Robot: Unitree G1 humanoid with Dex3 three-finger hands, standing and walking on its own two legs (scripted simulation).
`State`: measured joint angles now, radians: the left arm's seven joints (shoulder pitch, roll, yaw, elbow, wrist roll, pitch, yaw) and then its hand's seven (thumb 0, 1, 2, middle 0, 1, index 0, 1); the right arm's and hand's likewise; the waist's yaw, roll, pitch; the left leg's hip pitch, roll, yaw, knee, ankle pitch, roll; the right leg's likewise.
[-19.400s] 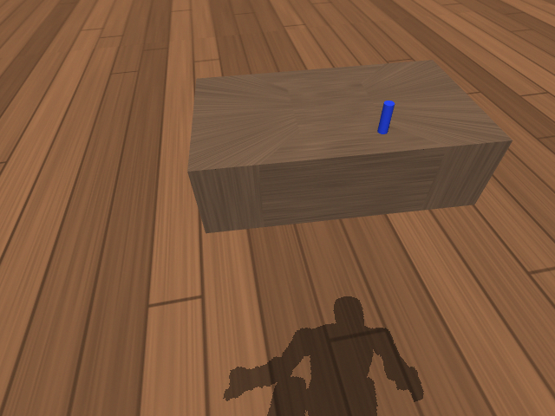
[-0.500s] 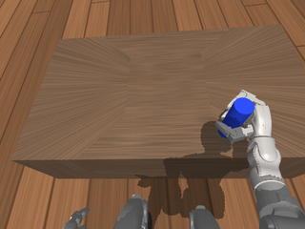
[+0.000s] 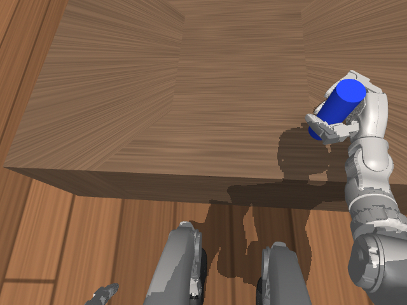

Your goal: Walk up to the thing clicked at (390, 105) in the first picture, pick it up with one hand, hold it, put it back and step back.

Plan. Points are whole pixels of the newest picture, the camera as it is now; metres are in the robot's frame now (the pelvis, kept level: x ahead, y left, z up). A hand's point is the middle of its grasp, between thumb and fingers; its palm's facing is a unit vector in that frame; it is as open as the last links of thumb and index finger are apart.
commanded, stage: crouch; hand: right
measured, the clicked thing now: (332, 113) +0.48 -0.15 +0.02
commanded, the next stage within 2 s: lower in 0.24 s
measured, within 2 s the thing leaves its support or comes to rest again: neither
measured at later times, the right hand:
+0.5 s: hand (320, 114) +0.51 -0.15 -0.04, palm faces +0.04 +1.00 +0.00, open 7.7 cm
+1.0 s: hand (308, 125) +0.52 -0.15 -0.10, palm faces +0.03 +1.00 -0.02, open 7.7 cm
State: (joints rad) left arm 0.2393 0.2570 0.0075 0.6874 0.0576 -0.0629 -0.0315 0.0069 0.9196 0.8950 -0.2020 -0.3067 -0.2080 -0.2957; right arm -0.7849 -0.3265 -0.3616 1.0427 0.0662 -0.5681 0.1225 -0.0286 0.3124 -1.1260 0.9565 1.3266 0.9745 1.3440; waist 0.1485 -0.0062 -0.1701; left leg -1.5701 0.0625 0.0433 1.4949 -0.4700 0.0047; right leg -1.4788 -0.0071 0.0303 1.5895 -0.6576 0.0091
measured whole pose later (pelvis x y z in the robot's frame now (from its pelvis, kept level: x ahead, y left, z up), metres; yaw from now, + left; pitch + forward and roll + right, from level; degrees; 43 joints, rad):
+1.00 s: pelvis -0.02 -0.01 -0.10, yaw +0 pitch +37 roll +2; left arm 0.22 0.28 -0.02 0.65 0.08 -0.03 -0.04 0.00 0.91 0.90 -0.21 -0.31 -0.21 -0.30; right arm -0.97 -0.38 -0.36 1.10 0.01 -0.53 0.07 -0.03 0.31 -1.14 0.94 1.35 0.96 1.36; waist 0.19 -0.03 -0.15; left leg -1.95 0.09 0.03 1.81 -0.51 -0.01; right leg -1.86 0.02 0.04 1.93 -0.72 0.00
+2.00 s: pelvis -0.03 -0.01 -0.13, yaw +0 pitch +37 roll +3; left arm 0.23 0.29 -0.03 0.64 0.08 -0.01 -0.05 0.00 0.92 0.88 -0.21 -0.31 -0.21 -0.30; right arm -1.03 -0.39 -0.33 1.11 -0.01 -0.50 0.03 -0.01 0.15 -0.63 0.95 0.83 0.95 0.84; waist 0.21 -0.02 -0.14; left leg -2.04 0.10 0.02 1.91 -0.51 -0.02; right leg -1.97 0.04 0.04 2.04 -0.72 -0.01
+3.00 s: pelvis +0.01 -0.01 +0.05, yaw +1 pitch +27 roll +3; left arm 0.31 0.26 -0.03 0.64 -0.01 0.07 0.03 0.00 0.88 0.91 -0.20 -0.30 -0.20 -0.30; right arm -0.88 -0.62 -0.36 1.16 -0.12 -0.10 -0.01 -0.01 0.43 -0.09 0.08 0.08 0.08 0.07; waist 0.16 0.01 -0.11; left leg -1.34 0.03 0.06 1.29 -0.41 0.00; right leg -1.27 -0.03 0.05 1.41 -0.61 0.00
